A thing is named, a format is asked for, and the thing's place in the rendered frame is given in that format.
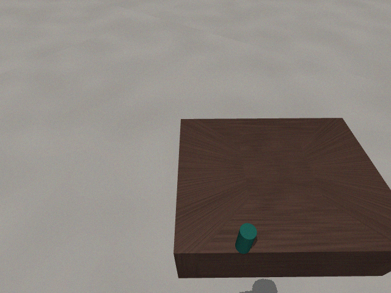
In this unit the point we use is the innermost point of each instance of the can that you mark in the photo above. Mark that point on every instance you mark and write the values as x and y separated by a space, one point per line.
246 237

